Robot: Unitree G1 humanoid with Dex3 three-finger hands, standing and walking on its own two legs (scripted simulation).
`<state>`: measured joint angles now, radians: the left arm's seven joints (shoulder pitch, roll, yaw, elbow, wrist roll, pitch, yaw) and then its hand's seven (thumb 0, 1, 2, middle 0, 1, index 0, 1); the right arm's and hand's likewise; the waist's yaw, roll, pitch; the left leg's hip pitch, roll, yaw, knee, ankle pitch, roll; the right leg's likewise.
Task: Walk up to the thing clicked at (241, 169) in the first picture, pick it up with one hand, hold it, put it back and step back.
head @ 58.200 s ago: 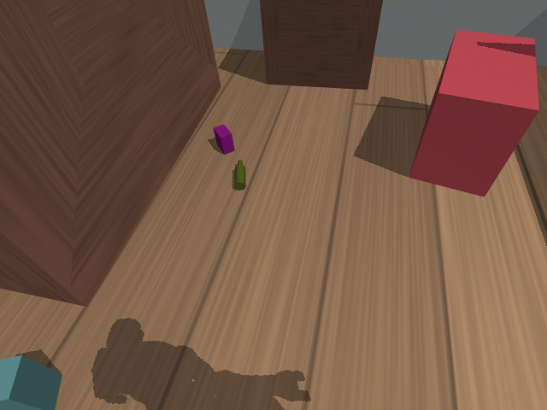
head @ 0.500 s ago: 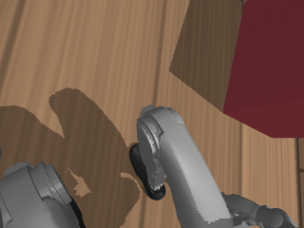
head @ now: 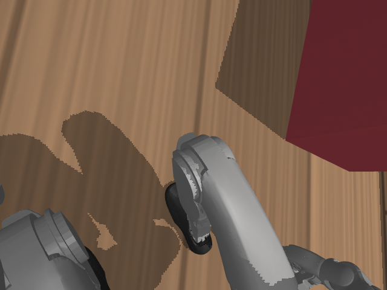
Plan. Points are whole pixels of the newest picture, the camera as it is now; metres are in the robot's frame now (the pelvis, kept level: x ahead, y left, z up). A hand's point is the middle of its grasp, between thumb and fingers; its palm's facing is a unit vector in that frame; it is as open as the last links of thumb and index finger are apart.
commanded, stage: close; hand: left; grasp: from above
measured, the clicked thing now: out of the picture +0.46 +0.30 -0.27
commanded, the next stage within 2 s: settle in 0.44 s
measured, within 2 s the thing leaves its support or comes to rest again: leaves its support in 0.90 s
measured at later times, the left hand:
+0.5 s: hand out of the picture +0.43 +0.28 -0.24, palm faces +0.03 -0.52 -0.85, open 8.6 cm
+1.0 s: hand out of the picture +0.45 +0.28 -0.22, palm faces +0.15 -0.55 -0.82, open 8.5 cm
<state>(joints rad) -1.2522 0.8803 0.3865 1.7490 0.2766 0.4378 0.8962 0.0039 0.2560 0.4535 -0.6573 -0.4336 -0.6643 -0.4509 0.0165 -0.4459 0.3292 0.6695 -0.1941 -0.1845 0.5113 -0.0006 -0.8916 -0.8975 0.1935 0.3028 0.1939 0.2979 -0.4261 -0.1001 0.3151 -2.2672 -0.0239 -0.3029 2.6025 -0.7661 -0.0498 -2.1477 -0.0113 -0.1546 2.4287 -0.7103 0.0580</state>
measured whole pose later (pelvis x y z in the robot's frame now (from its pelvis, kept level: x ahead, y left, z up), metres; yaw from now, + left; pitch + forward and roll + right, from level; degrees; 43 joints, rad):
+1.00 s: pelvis +0.00 +0.00 +0.01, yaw +1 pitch +26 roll -12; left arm -1.26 0.81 0.46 1.59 0.29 0.51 0.86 0.01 0.28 0.25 -0.83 -0.22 -0.85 -0.24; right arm 0.03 -0.43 0.27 0.71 -0.18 -0.17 0.52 0.00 -0.90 -0.90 0.19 0.30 0.19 0.30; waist -0.39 -0.07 0.28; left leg -2.26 -0.02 -0.27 2.55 -0.76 -0.06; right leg -2.15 -0.02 -0.14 2.40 -0.71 0.05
